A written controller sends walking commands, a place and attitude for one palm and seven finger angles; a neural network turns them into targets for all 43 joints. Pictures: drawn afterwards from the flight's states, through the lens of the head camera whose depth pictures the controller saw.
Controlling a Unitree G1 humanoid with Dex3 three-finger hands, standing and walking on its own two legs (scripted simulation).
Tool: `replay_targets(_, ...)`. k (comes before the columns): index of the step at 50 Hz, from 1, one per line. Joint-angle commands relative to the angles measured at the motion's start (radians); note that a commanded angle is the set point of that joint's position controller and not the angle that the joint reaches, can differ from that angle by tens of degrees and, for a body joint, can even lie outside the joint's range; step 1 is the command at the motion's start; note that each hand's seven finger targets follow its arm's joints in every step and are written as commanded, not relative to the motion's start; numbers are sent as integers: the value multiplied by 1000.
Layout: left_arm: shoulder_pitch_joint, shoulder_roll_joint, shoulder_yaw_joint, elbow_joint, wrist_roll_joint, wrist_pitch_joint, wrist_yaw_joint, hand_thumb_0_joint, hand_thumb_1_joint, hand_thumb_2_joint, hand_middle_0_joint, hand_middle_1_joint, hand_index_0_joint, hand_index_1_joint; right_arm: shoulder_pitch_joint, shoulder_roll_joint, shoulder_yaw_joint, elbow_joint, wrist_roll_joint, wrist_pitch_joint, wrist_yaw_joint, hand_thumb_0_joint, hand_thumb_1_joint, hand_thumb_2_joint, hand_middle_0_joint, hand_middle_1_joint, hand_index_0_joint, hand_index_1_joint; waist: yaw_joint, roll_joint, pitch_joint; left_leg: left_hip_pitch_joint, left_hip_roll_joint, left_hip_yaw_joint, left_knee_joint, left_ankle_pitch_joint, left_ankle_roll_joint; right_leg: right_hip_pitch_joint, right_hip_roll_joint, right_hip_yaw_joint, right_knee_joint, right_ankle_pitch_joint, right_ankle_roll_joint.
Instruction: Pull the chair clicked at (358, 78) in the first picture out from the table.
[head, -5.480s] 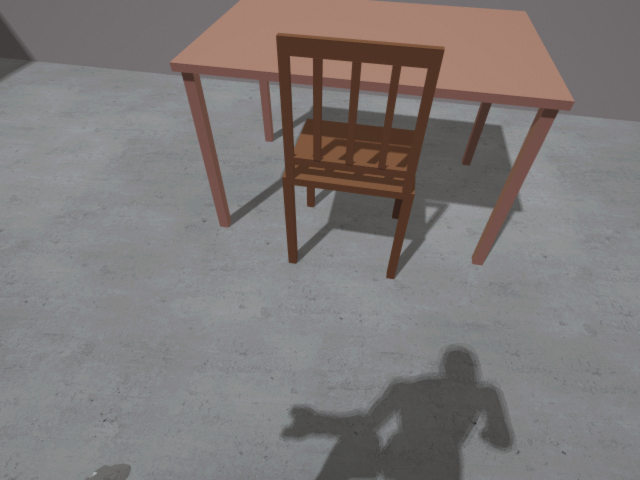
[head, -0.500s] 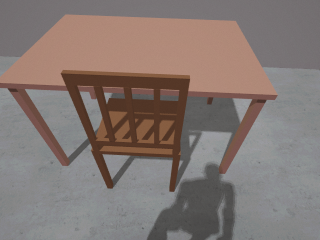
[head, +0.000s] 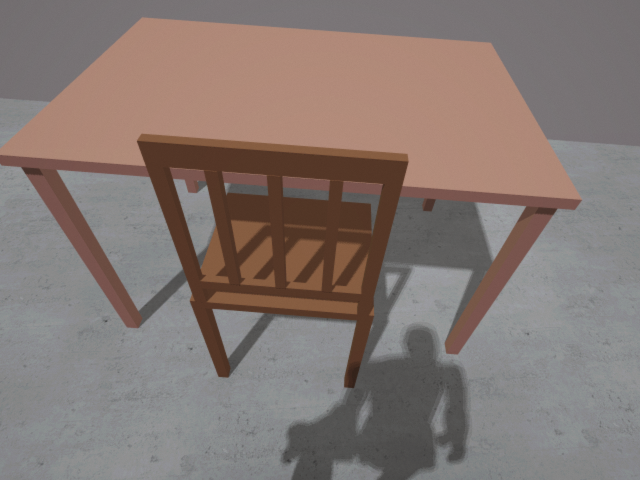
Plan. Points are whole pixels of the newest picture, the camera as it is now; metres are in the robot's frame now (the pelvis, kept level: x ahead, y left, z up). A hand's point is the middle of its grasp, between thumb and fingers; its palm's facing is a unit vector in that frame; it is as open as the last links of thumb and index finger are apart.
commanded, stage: look again from close up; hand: left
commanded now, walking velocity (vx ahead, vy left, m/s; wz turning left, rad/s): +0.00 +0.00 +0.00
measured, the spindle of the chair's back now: (278, 236) +0.55 +0.11 -0.08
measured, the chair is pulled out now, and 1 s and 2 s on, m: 0.00 0.00 0.00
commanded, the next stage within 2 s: shuffle to correct the standing spot in 1.76 s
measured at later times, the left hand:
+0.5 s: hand out of the picture -0.06 +0.20 -0.17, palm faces +0.00 -0.98 -0.18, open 7.4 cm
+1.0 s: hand out of the picture -0.11 +0.18 -0.17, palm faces +0.02 -0.99 -0.15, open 7.4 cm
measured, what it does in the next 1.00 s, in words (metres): shifts its weight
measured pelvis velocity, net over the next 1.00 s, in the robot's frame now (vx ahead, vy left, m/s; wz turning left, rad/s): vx -0.05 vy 0.03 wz -0.02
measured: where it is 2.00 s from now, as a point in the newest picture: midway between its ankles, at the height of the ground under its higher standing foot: outside the picture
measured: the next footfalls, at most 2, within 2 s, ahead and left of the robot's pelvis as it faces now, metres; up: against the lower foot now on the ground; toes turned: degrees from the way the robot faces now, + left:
none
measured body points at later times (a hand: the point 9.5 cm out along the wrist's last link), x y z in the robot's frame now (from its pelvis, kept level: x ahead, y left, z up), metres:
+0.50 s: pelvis -0.03 +0.03 +0.01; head -0.02 +0.05 +0.46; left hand -0.06 +0.25 -0.16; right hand -0.02 -0.20 -0.14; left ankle +0.03 +0.09 -0.73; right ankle -0.05 -0.11 -0.73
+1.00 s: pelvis -0.05 +0.03 +0.01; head -0.05 +0.03 +0.46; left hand -0.10 +0.23 -0.15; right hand -0.06 -0.18 -0.15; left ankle +0.03 +0.09 -0.73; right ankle -0.05 -0.11 -0.73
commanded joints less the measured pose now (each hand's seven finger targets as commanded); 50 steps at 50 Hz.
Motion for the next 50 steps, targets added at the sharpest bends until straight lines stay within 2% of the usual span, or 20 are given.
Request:
replay_targets(1,105,98,17,-30,0,-5,1,0,900,900,-200,-300,-200,-300,43,-109,-14,-33,5,-4,1,0,-900,-900,200,300,200,300,9,44,-3,111,108,-126,-94,368,15,-62,-82,93,-85,306,-26)
replay_targets(2,100,99,18,-29,-1,-4,1,0,900,900,-200,-300,-200,-300,36,-111,-14,-33,5,-3,2,0,-900,-900,200,300,200,300,8,56,2,109,108,-126,-107,338,14,-64,-84,92,-93,277,-24)
replay_targets(10,88,99,8,-4,0,-2,-8,0,900,900,-200,-300,-200,-300,8,-123,-8,-27,8,2,12,0,-900,-900,200,300,200,300,3,35,54,90,104,-147,-222,75,8,-90,-85,92,-145,147,-13)
replay_targets(16,112,91,4,27,1,-4,-10,0,900,900,-200,-300,-200,-300,28,-120,-7,-3,13,1,14,0,-900,-900,200,300,200,300,4,12,49,100,110,-155,-279,7,8,-74,-89,83,-163,133,-7)
replay_targets(20,136,79,0,58,0,-2,-10,0,900,900,-200,-300,-200,-300,40,-125,-6,19,13,3,14,0,-900,-900,200,300,200,300,4,35,59,93,119,-174,-328,-67,5,-77,-91,75,-158,113,-1)
replay_targets(22,149,73,-1,71,1,-2,-11,0,900,900,-200,-300,-200,-300,47,-124,-7,28,15,5,15,0,-900,-900,200,300,200,300,7,20,70,75,118,-178,-343,-104,5,-72,-91,75,-166,101,-2)
replay_targets(26,176,65,-3,95,2,2,-11,0,900,900,-200,-300,-200,-300,63,-122,-8,48,17,11,14,0,-900,-900,200,300,200,300,10,46,80,55,127,-190,-384,-185,3,-71,-83,62,-157,70,2)
replay_targets(32,207,45,-2,121,4,3,-9,0,900,900,-200,-300,-200,-300,87,-110,-13,68,15,16,13,0,-900,-900,200,300,200,300,9,25,78,55,126,-194,-394,-204,-2,-91,-80,64,-153,55,0)
replay_targets(35,224,34,-1,130,4,2,-8,0,900,900,-200,-300,-200,-300,94,-102,-14,77,16,15,12,0,-900,-900,200,300,200,300,10,38,67,62,129,-193,-396,-201,-2,-94,-80,61,-146,65,2)
replay_targets(38,226,28,0,134,6,2,-7,0,900,900,-200,-300,-200,-300,100,-91,-15,82,16,19,13,0,-900,-900,200,300,200,300,9,5,97,34,122,-188,-392,-215,-5,-114,-77,74,-161,33,-3)
replay_targets(50,241,10,5,132,6,-7,-7,0,900,900,-200,-300,-200,-300,125,-61,-16,87,13,21,14,0,-900,-900,200,300,200,300,-1,17,100,55,104,-166,-353,-180,-11,-181,-81,105,-196,-19,-11)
